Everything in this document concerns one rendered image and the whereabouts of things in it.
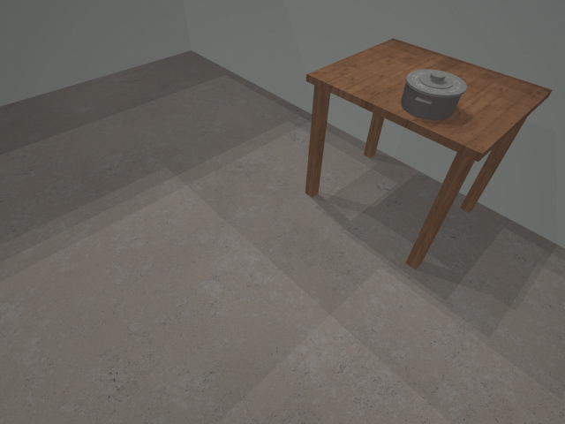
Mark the knob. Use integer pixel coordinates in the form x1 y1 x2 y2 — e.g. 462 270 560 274
430 72 446 81

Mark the pot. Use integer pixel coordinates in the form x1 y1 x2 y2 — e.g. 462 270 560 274
401 83 461 120

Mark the lid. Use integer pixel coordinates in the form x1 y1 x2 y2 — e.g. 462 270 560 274
406 69 467 98

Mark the table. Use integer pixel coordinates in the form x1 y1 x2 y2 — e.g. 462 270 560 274
305 38 552 269

